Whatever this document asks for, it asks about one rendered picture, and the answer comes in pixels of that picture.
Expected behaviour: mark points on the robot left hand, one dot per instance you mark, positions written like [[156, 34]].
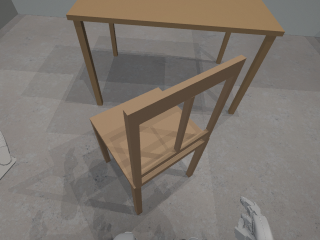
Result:
[[6, 161]]

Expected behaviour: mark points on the table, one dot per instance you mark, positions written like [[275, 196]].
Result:
[[229, 16]]

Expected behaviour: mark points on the robot right hand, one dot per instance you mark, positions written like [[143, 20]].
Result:
[[258, 226]]

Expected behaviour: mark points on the chair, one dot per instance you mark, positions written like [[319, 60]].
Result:
[[150, 133]]

